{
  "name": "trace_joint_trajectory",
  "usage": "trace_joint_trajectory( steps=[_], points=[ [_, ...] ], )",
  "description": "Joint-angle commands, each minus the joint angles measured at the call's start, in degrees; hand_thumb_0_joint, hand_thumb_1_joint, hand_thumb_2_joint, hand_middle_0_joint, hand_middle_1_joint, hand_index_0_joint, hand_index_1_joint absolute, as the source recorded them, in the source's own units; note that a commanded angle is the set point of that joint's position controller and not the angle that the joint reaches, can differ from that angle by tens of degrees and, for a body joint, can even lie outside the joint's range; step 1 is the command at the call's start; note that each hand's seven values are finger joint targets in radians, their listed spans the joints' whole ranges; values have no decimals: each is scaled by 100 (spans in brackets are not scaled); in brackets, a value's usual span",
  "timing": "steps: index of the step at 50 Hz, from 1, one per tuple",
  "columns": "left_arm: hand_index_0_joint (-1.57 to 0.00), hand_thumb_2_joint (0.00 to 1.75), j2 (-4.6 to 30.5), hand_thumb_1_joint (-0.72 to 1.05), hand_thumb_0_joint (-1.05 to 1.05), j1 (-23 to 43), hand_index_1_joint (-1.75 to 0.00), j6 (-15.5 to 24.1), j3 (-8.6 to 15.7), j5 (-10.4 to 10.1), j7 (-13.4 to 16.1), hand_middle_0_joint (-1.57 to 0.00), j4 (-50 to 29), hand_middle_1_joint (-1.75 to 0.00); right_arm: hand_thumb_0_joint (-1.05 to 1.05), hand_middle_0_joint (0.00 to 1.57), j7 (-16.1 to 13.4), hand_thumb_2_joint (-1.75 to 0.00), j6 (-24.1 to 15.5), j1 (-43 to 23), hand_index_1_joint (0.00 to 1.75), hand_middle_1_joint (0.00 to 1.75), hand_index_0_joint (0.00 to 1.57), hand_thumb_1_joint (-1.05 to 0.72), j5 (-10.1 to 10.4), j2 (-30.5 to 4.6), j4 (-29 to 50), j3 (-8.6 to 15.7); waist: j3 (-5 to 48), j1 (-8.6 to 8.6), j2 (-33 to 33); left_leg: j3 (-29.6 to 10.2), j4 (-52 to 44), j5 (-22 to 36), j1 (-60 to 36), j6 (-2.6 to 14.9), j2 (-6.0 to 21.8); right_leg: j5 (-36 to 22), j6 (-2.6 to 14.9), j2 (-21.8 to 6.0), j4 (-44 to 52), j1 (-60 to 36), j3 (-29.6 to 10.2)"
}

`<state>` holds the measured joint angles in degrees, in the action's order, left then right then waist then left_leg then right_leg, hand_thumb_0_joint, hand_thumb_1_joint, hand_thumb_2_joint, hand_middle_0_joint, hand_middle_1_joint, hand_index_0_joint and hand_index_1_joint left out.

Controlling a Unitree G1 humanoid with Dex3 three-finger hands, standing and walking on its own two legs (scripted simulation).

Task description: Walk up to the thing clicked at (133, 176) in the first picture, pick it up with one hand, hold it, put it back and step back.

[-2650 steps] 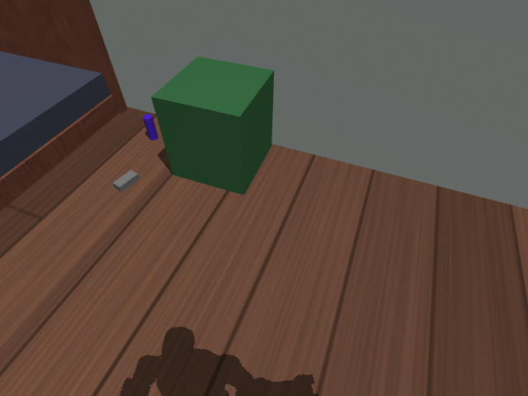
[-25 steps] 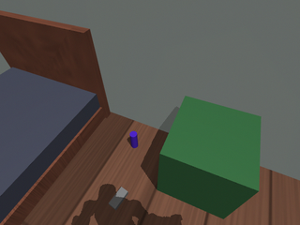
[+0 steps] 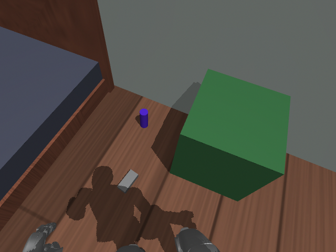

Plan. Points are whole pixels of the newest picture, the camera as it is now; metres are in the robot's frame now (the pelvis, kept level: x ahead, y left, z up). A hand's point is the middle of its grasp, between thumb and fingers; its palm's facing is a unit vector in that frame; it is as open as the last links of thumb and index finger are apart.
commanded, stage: step back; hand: left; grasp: from above
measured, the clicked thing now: (128, 181) +0.50 +0.16 -0.75
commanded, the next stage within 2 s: none
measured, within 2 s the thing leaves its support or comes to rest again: neither
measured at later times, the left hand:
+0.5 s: hand out of the picture +0.02 +0.24 -0.13, palm faces -0.05 -0.90 -0.42, open 7.4 cm
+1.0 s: hand out of the picture -0.16 +0.28 -0.16, palm faces -0.07 -0.92 -0.39, open 7.4 cm
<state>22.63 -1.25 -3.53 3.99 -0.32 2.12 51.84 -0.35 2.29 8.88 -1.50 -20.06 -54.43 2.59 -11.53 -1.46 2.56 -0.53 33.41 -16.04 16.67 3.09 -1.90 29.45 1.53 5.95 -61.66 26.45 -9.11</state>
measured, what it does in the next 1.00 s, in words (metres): walks backwards: right foot, then left foot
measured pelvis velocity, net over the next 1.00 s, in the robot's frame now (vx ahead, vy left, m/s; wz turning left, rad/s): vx -0.26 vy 0.00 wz -0.10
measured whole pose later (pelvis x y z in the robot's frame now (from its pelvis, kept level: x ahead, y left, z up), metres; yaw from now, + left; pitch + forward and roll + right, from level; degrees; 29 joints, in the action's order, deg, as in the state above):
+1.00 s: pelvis -0.26 +0.00 -0.01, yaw -5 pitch -2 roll -1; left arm 23.8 -12.1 -3.4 5.5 0.6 0.6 48.4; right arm -0.7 1.1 5.2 -1.5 -21.2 -45.8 2.0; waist -10.4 1.2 2.0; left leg 0.6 34.5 -10.8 21.8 0.6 2.3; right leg 28.4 -2.2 2.6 -52.1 17.4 -6.7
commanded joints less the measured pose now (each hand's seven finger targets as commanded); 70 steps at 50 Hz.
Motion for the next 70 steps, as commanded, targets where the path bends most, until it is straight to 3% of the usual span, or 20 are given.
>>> trace_joint_trajectory(
  steps=[1, 5, 12, 14, 15, 16, 20, 26, 31, 34, 35, 39, 46, 50, 53, 55, 56, 60, 66, 70],
  points=[
    [-20, 90, 943, 90, 0, -613, -30, 97, 251, 83, 36, -20, -335, -30, 0, 20, -192, -90, -197, -28, 30, 30, 20, -90, -3, -1340, 676, 416, 1628, 87, -898, -1328, -538, 3685, -1753, 828, 1497, -107, -186, -153, -138, 264, -34],
    [-20, 90, 934, 90, 0, -433, -30, 189, 294, 105, 1, -20, -541, -30, 0, 20, -187, -90, -181, 206, 30, 30, 20, -90, 8, -1427, 761, 445, 1383, -140, -797, -1378, -478, 3549, -1681, 1209, 1738, 23, -255, -307, 674, 131, 147],
    [-20, 90, 845, 90, 0, -1405, -30, 291, 367, 186, -85, -20, -222, -30, 0, 20, -95, -90, -67, -424, 30, 30, 20, -90, 120, -1571, 976, 387, 1530, 319, -859, -1033, -49, 1527, -191, 569, 1384, -1737, 93, -491, 3433, -1787, 721],
    [-20, 90, 1459, 90, 0, -1245, -30, 347, 493, 248, -96, -20, -395, -30, 0, 20, -62, -90, -51, -434, 30, 30, 20, -90, 195, -1209, 1046, 277, 1238, 271, 798, -369, 1242, -608, 1173, -123, 130, -2037, 801, -1894, 4134, -1828, -1489],
    [-20, 90, 1933, 90, 0, -842, -30, 331, 559, 255, -101, -20, -607, -30, 0, 20, -134, -90, -10, -571, 30, 30, 20, -90, 162, -1240, 1016, 348, 912, 448, 1456, -397, 2779, -2015, 880, -282, -397, -2283, 1778, -2946, 4559, -547, -2572],
    [-20, 90, 1782, 90, 0, -463, -30, 353, 557, 268, -76, -20, -798, -30, 0, 20, -143, -90, 1, -296, 30, 30, 20, -90, 137, -1392, 886, 411, 646, 274, 1131, -924, 3511, -1977, 574, -335, -263, -2465, 1818, -3013, 4557, -6, -2608],
    [-20, 90, 1091, 90, 0, -204, -30, 362, 438, 210, -51, -20, -939, -30, 0, 20, -124, -90, -52, 209, 30, 30, 20, -90, 207, -1193, 611, 249, 1021, 9, 442, -959, 3659, -1123, 1032, -353, -668, -3529, 896, -1670, 3891, -1192, -441],
    [-20, 90, 999, 90, 0, -1039, -30, 290, 402, 242, 32, -20, -1004, -30, 0, 20, -177, -90, -167, 19, 30, 30, 20, -90, 152, -1127, 885, 176, 1725, 529, 726, -562, 1649, -1524, 1373, -508, -128, -4766, 1167, -1972, 3204, -3230, -505],
    [-20, 90, 1243, 90, 0, -569, -30, 110, 377, 100, -56, -20, -1191, -30, 0, 20, -129, -90, -209, 795, 30, 30, 20, -90, 13, -1178, 604, 325, 1832, 42, 795, 29, -1001, 610, -503, -246, 11, -3783, 653, -1631, 2570, -1851, -134],
    [-20, 90, 1025, 90, 0, -266, -30, 97, 382, 76, -10, -20, -1334, -30, 0, 20, -43, -90, -180, 227, 30, 30, 20, -90, -79, -2375, 836, 574, 1308, -153, -1695, -2922, -1632, 1381, 75, 1274, 2411, 736, -38, 9, 348, -154, 247],
    [-20, 90, 1128, 90, 0, -186, -30, 103, 425, 150, 15, -20, -1257, -30, 0, 20, -80, -90, -230, -59, 30, 30, 20, -90, -93, -2349, 916, 572, 1032, -150, -1654, -3420, -1783, 1193, 642, 1623, 2690, 754, -59, -142, -586, -272, -222],
    [-20, 90, 1030, 90, 0, -1147, -30, 91, 443, 63, -83, -20, -846, -30, 0, 20, -121, -90, -264, -601, 30, 30, 20, -90, -73, -1468, 1068, 348, 935, 450, -854, -1275, -1135, 1932, -258, 787, 1428, -287, -32, 114, -1146, 320, -262],
    [-20, 90, 860, 90, 0, -1055, -30, 189, 360, 122, -105, -20, -941, -30, 0, 20, -151, -90, -225, 78, 30, 30, 20, -90, 1, -1542, 1077, 406, 1358, -73, -1224, -1206, -679, 2449, -1407, 1211, 1629, 39, -436, -222, 585, 99, 195],
    [-20, 90, 928, 90, 0, -1570, -30, 201, 393, 124, -143, -20, -643, -30, 0, 20, -109, -90, -109, -236, 30, 30, 20, -90, -28, -1756, 1224, 469, 1618, 91, -1622, -1255, -657, 1569, -880, 917, 1637, -347, -256, -514, 2311, -951, 680],
    [-20, 90, 1027, 90, 0, -2098, -30, 242, 444, 211, -171, -20, -326, -30, 0, 20, -86, -90, -7, -502, 30, 30, 20, -90, 86, -1637, 1286, 427, 1665, 391, -1143, -867, -40, 688, 170, 372, 1122, -1499, 48, -584, 3813, -1961, 631],
    [-20, 90, 2018, 90, 0, -1488, -30, 224, 677, 292, -199, -20, -686, -30, 0, 20, -155, -90, -23, -673, 30, 30, 20, -90, 157, -1197, 1462, 355, 976, 517, 1229, -418, 2093, -1673, 1440, -296, -440, -770, 1119, -2514, 4581, -740, -2031],
    [-20, 90, 2216, 90, 0, -960, -30, 240, 695, 322, -157, -20, -933, -30, 0, 20, -216, -90, 4, -558, 30, 30, 20, -90, 123, -1439, 1344, 450, 594, 490, 1441, -863, 3138, -1894, 1028, -384, -159, -690, 1600, -3095, 4895, 363, -2686],
    [-20, 90, 1227, 90, 0, -112, -30, 271, 501, 292, -102, -20, -1116, -30, 0, 20, -170, -90, -63, 268, 30, 30, 20, -90, 166, -1268, 882, 339, 725, -118, 602, -890, 3657, -932, 1059, -334, -605, -2559, 767, -1643, 3944, -473, -95],
    [-20, 90, 1040, 90, 0, -1157, -30, 209, 469, 294, 11, -20, -1086, -30, 0, 20, -217, -90, -197, 104, 30, 30, 20, -90, 69, -1091, 1008, 219, 1401, 561, 875, -475, 1950, -1499, 1576, -521, -237, -4234, 1069, -1936, 3252, -2836, -278],
    [-20, 90, 1178, 90, 0, -846, -30, 110, 445, 199, 12, -20, -1247, -30, 0, 20, -189, -90, -224, 687, 30, 30, 20, -90, 27, -1124, 820, 287, 1800, 300, 1036, -78, -127, -740, 369, -312, 67, -4297, 893, -2002, 2741, -2592, -283]
  ],
)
